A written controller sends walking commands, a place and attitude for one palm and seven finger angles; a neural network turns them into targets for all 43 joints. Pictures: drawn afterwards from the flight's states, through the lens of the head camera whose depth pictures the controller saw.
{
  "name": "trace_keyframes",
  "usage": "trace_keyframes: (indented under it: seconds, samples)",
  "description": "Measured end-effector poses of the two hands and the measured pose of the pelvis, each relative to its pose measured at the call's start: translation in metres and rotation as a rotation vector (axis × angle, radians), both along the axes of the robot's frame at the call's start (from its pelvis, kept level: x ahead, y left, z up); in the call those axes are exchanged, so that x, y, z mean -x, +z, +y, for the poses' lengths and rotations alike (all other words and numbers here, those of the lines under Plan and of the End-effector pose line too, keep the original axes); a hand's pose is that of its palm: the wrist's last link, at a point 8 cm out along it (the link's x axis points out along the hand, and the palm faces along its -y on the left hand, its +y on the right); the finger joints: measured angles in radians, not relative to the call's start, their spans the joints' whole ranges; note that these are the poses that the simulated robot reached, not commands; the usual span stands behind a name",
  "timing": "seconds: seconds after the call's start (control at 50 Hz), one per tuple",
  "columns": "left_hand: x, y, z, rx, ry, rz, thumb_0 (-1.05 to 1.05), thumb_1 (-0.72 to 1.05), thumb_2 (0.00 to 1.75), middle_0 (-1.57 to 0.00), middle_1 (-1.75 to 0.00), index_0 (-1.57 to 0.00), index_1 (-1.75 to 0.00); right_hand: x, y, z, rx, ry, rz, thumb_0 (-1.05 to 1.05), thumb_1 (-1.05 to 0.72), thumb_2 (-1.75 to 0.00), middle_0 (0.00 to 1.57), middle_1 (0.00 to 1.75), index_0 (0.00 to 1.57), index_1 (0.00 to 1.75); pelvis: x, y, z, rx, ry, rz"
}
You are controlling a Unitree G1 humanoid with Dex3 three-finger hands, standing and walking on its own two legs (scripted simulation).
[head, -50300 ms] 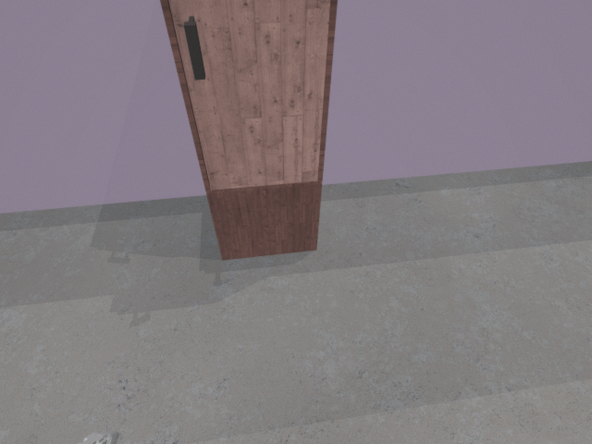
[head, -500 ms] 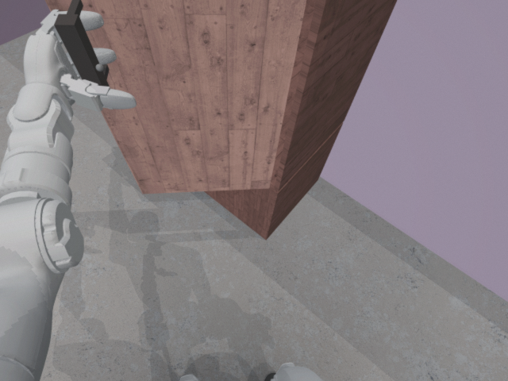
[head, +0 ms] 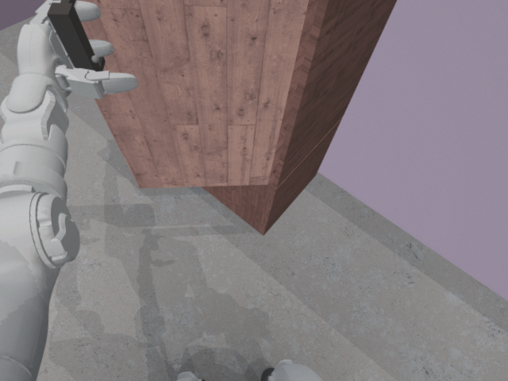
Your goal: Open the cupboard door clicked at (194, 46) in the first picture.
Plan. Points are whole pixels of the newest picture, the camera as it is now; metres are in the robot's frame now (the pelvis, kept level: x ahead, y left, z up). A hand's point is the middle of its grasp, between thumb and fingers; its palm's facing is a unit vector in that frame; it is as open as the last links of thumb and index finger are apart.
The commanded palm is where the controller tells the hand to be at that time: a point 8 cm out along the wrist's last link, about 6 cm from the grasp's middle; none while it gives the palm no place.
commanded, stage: close the thumb around the handle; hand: left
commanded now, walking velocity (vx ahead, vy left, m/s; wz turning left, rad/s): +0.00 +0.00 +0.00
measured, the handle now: (83, 41) +0.59 +0.18 +0.16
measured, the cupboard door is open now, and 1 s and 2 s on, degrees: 44 53 90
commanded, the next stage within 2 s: pull the door open along its arc in 0.48 s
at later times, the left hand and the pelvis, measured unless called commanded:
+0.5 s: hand (95, 59) +0.55 +0.16 +0.16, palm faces -0.01 -1.00 +0.00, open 5.6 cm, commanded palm +0.53 +0.19 +0.15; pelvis +0.01 +0.00 +0.00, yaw +0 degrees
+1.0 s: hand (98, 88) +0.49 +0.15 +0.16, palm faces -0.04 -1.00 +0.01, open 5.9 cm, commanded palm +0.43 +0.21 +0.15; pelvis +0.02 -0.01 +0.01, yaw -2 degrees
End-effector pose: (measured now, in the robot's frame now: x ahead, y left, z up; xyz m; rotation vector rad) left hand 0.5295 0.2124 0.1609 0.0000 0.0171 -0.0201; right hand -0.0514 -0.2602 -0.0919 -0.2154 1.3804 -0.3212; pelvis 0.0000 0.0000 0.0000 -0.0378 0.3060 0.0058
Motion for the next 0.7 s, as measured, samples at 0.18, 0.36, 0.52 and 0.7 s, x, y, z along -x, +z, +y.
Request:
trace_keyframes:
  seconds: [0.18,0.36,0.52,0.7]
  samples:
    - [0.0,0.0,0.0,0.001,0.008,-0.008,-0.01,0.15,0.58,-0.34,-1.27,-0.35,-1.27,-0.01,-0.006,0.008,-0.03,0.008,-0.003,0.0,-0.9,-0.9,0.2,0.3,0.2,0.3,-0.006,0.0,0.003,0.0,0.001,-0.001]
    - [0.0,0.0,0.0,0.002,0.008,-0.008,0.0,0.63,0.78,-0.38,-1.32,-0.38,-1.32,-0.02,-0.006,0.006,-0.024,0.017,-0.02,0.0,-0.9,-0.9,0.2,0.3,0.2,0.3,-0.008,0.0,0.003,0.0,0.004,-0.003]
    - [0.001,0.0,-0.001,0.001,0.011,-0.008,0.01,0.72,0.81,-0.39,-1.35,-0.4,-1.35,-0.021,-0.006,0.002,-0.017,0.02,-0.02,0.0,-0.9,-0.9,0.2,0.3,0.2,0.3,-0.008,0.0,0.003,-0.001,0.005,-0.006]
    - [0.004,0.0,-0.001,-0.001,0.015,-0.011,0.01,0.73,0.81,-0.4,-1.35,-0.4,-1.35,-0.018,-0.007,0.0,-0.021,0.014,-0.015,0.0,-0.9,-0.9,0.2,0.3,0.2,0.3,-0.008,0.0,0.0,-0.004,0.0,-0.009]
